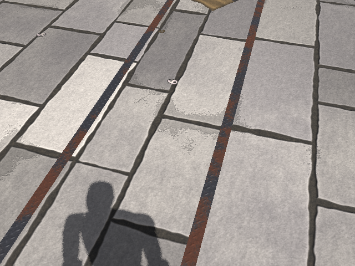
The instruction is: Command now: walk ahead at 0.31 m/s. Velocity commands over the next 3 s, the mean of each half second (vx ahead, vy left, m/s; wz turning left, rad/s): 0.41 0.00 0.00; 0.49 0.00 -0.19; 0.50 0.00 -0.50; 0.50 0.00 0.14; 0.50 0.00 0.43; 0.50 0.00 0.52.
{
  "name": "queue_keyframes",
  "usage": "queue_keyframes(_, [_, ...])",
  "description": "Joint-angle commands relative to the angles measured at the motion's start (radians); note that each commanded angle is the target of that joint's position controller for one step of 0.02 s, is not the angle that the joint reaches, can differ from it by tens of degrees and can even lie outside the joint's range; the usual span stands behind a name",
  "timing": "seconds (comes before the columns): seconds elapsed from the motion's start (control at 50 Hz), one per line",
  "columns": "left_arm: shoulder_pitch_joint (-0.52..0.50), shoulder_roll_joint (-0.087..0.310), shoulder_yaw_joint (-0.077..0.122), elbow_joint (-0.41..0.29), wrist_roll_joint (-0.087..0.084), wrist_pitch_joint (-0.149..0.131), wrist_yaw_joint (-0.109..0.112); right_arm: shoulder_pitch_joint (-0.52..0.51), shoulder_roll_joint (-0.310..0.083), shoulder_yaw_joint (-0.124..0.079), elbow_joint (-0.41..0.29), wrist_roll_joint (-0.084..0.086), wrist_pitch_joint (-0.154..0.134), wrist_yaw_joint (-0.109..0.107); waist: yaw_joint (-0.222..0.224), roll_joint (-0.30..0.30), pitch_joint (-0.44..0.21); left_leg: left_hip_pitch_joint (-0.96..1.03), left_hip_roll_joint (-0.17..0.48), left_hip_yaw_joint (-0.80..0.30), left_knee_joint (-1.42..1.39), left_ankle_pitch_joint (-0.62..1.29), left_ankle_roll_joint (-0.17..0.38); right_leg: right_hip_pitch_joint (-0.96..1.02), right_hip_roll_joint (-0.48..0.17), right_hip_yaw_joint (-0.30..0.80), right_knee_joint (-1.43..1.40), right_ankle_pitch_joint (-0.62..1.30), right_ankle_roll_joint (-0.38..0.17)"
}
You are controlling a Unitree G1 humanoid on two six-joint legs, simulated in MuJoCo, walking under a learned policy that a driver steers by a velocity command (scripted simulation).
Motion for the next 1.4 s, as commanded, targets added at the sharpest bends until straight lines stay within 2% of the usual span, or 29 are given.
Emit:
queue_keyframes(0.02, [-0.12,0.053,0.013,-0.111,0.009,-0.037,-0.019,0.186,-0.141,-0.039,0.019,-0.009,-0.009,0.003,-0.068,0.127,0.208,0.05,0.363,-0.534,-0.388,-0.424,0.213,-0.356,-0.023,-0.019,0.147,-0.012,-0.013])
queue_keyframes(0.08, [-0.108,0.056,0.022,-0.137,-0.005,-0.057,-0.034,0.099,-0.139,-0.04,-0.007,-0.007,-0.025,0.005,-0.01,0.101,0.199,0.012,0.341,-0.435,-0.376,-0.257,0.177,-0.301,-0.055,0.006,0.115,-0.01,-0.016])
queue_keyframes(0.14, [0.089,0.033,0.034,-0.065,-0.02,-0.063,-0.034,-0.023,-0.142,-0.041,-0.044,0.01,-0.033,0.008,0.103,0.058,0.142,-0.215,0.195,-0.195,-0.224,-0.088,0.101,0.141,0.039,-0.082,-0.139,0.175,-0.007])
queue_keyframes(0.16, [0.193,0.068,0.05,-0.034,-0.015,-0.064,-0.026,-0.048,-0.122,-0.034,-0.059,0.007,-0.044,0.01,0.149,-0.002,0.102,-0.332,0.139,-0.119,-0.079,-0.04,0.071,0.325,-0.004,-0.008,-0.189,0.151,-0.01])
queue_keyframes(0.18, [0.321,0.173,0.077,-0.022,0.002,-0.068,-0.013,-0.095,-0.052,-0.013,-0.104,0.014,-0.055,0.019,0.203,-0.246,0.061,-0.478,0.017,0.03,0.27,-0.059,0.014,0.423,-0.26,0.385,-0.404,-0.109,-0.068])
queue_keyframes(0.2, [0.356,0.208,0.086,0.0,-0.001,-0.052,-0.012,-0.104,-0.092,-0.025,-0.13,-0.01,-0.054,0.027,0.176,-0.256,0.108,-0.594,0.0,0.019,0.497,-0.176,0.023,0.376,-0.391,0.627,-0.472,-0.168,-0.14])
queue_keyframes(0.22, [0.239,0.171,0.074,-0.032,0.002,-0.046,-0.011,-0.115,-0.097,-0.027,-0.131,-0.031,-0.052,0.035,0.104,-0.109,0.172,-0.61,0.07,-0.042,0.607,-0.113,0.036,0.271,-0.383,0.568,-0.461,-0.16,-0.147])
queue_keyframes(0.26, [0.095,0.143,0.06,-0.079,-0.005,-0.057,-0.017,-0.102,-0.061,-0.022,-0.124,-0.016,-0.059,0.05,0.034,-0.027,0.182,-0.561,0.111,-0.065,0.601,0.041,0.029,0.178,-0.305,0.403,-0.49,0.01,-0.114])
queue_keyframes(0.36, [0.165,0.107,0.032,-0.039,-0.013,-0.085,-0.008,-0.177,-0.074,-0.035,-0.149,-0.018,-0.03,0.061,0.011,-0.061,0.134,-0.568,0.093,0.01,0.54,0.157,-0.009,0.234,-0.215,0.148,-0.443,0.632,-0.078])
queue_keyframes(0.5, [0.178,0.134,0.021,-0.027,-0.009,-0.097,0.0,-0.462,-0.07,-0.015,-0.263,-0.002,-0.026,0.062,0.04,-0.11,0.166,-0.392,0.028,0.1,0.133,0.284,0.016,0.179,-0.191,0.043,-0.44,0.902,-0.071])
queue_keyframes(0.54, [0.156,0.159,0.025,-0.026,-0.01,-0.102,0.003,-0.418,-0.103,-0.026,-0.259,-0.003,-0.029,0.051,0.004,-0.114,0.122,-0.291,-0.005,0.106,0.097,0.259,0.057,0.228,-0.208,0.025,-0.357,1.124,-0.065])
queue_keyframes(0.58, [0.124,0.186,0.034,-0.028,-0.005,-0.096,0.008,-0.228,-0.145,-0.049,-0.2,-0.003,-0.04,0.036,-0.082,-0.114,0.012,-0.112,-0.044,0.092,0.068,0.213,0.097,0.271,-0.21,0.012,-0.123,1.269,-0.057])
queue_keyframes(0.6, [0.102,0.195,0.038,-0.033,-0.01,-0.09,0.006,-0.082,-0.163,-0.062,-0.149,-0.01,-0.046,0.03,-0.147,-0.095,-0.056,0.06,-0.038,0.081,-0.011,0.249,0.112,0.217,-0.187,-0.004,0.067,1.177,-0.048])
queue_keyframes(0.62, [0.11,0.164,0.031,-0.05,-0.016,-0.085,-0.001,0.056,-0.228,-0.084,-0.116,-0.034,-0.049,0.022,-0.184,-0.026,-0.143,0.272,0.129,-0.097,-0.037,0.105,0.148,0.038,-0.139,-0.026,0.346,0.851,-0.043])
queue_keyframes(0.64, [0.236,0.025,0.01,-0.067,-0.04,-0.078,-0.014,0.078,-0.306,-0.099,-0.124,-0.054,-0.049,0.028,-0.091,0.184,-0.249,0.502,0.443,-0.62,-0.118,0.037,0.289,-0.301,0.045,-0.025,0.749,-0.031,-0.014])
queue_keyframes(0.66, [0.163,0.125,0.036,-0.076,-0.029,-0.072,-0.017,0.003,-0.283,-0.098,-0.129,-0.008,-0.039,0.039,-0.093,0.085,-0.228,0.419,0.426,-0.764,-0.268,-0.162,0.302,-0.407,0.037,0.098,0.838,0.001,-0.03])
queue_keyframes(0.68, [0.054,0.145,0.042,-0.116,-0.022,-0.072,-0.018,-0.122,-0.22,-0.079,-0.152,0.003,-0.042,0.04,-0.048,0.054,-0.052,0.257,0.406,-0.592,-0.309,-0.217,0.253,-0.457,-0.026,0.096,0.796,0.104,-0.038])
queue_keyframes(0.7, [0.006,0.137,0.043,-0.124,-0.017,-0.075,-0.021,-0.176,-0.155,-0.061,-0.159,0.001,-0.054,0.044,-0.027,-0.004,0.023,0.121,0.367,-0.48,-0.35,-0.101,0.214,-0.418,-0.059,0.094,0.732,0.165,-0.041])
queue_keyframes(0.74, [0.038,0.093,0.043,-0.108,0.003,-0.051,-0.027,-0.159,-0.092,-0.038,-0.132,-0.004,-0.075,0.032,0.034,-0.002,0.059,-0.022,0.293,-0.286,-0.374,0.099,0.144,-0.301,-0.095,0.102,0.638,0.189,-0.026])
queue_keyframes(0.84, [-0.078,0.088,0.051,-0.159,0.004,-0.007,-0.047,-0.053,-0.14,-0.037,-0.105,-0.002,-0.102,0.019,0.044,0.042,0.099,-0.009,0.254,-0.083,-0.405,0.297,0.082,-0.408,-0.111,0.075,0.528,0.304,-0.006])
queue_keyframes(1.04, [-0.424,0.079,0.034,-0.295,-0.002,-0.016,-0.068,0.104,-0.152,-0.023,-0.078,0.0,-0.096,-0.008,-0.035,0.067,0.13,0.22,0.254,0.134,-0.323,0.725,0.025,-0.464,-0.047,-0.095,0.072,0.474,-0.018])
queue_keyframes(1.14, [-0.245,0.139,0.065,-0.258,0.007,-0.015,-0.056,0.057,-0.217,-0.042,-0.09,-0.009,-0.072,-0.029,0.072,0.132,0.005,0.313,0.297,0.198,0.026,1.254,0.022,-0.221,0.075,-0.154,0.021,0.246,-0.118])
queue_keyframes(1.18, [-0.028,0.206,0.101,-0.193,0.022,-0.024,-0.046,0.001,-0.237,-0.052,-0.126,-0.004,-0.063,-0.012,0.186,0.084,-0.101,0.141,0.277,0.208,0.445,0.974,0.016,0.085,0.067,-0.06,-0.141,0.237,-0.182])
queue_keyframes(1.2, [-0.01,0.293,0.123,-0.192,0.022,-0.026,-0.038,-0.001,-0.154,-0.038,-0.169,-0.013,-0.067,0.0,0.153,-0.074,-0.161,-0.131,0.182,0.187,0.751,0.175,-0.002,0.291,-0.193,0.261,-0.129,0.274,-0.24])
queue_keyframes(1.22, [-0.012,0.35,0.135,-0.211,0.013,-0.015,-0.043,-0.013,-0.135,-0.037,-0.247,0.015,-0.073,0.018,0.111,-0.192,-0.226,-0.499,-0.021,0.019,1.018,-0.216,-0.037,0.49,-0.364,0.793,-0.28,0.254,-0.415])
queue_keyframes(1.24, [-0.048,0.314,0.126,-0.206,-0.006,-0.009,-0.038,-0.134,-0.186,-0.042,-0.266,0.003,-0.086,0.023,0.111,-0.024,-0.095,-0.618,0.071,-0.088,0.976,-0.087,-0.025,0.402,-0.334,0.654,-0.336,0.233,-0.358])
queue_keyframes(1.28, [-0.143,0.236,0.104,-0.219,-0.011,-0.017,-0.032,-0.141,-0.187,-0.044,-0.268,0.007,-0.098,0.024,0.027,0.084,0.024,-0.529,0.128,-0.083,0.806,0.043,-0.037,0.18,-0.256,0.457,-0.374,0.446,-0.263])
queue_keyframes(1.34, [-0.14,0.217,0.089,-0.222,-0.031,-0.047,-0.02,-0.116,-0.16,-0.041,-0.275,-0.035,-0.04,0.032,-0.025,0.044,0.016,-0.404,0.153,-0.076,0.674,0.049,-0.087,0.06,-0.155,0.309,-0.379,0.664,-0.218])
queue_keyframes(1.4, [-0.071,0.255,0.094,-0.213,-0.032,-0.058,-0.018,-0.2,-0.157,-0.04,-0.315,-0.034,-0.016,0.043,-0.008,-0.005,0.024,-0.451,0.149,-0.041,0.567,0.134,-0.116,0.052,-0.112,0.257,-0.381,0.763,-0.182])
Next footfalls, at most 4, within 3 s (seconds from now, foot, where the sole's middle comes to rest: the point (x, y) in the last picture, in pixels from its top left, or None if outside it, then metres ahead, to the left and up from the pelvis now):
0.16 right None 0.09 -0.12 -0.77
0.62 left None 0.44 0.03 -0.77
1.18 right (217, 224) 0.70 -0.13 -0.77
1.74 left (210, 155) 1.06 -0.13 -0.77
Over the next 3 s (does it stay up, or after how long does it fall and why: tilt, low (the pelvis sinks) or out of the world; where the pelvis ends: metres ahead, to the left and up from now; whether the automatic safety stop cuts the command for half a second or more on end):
stays up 1.51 -0.20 0.00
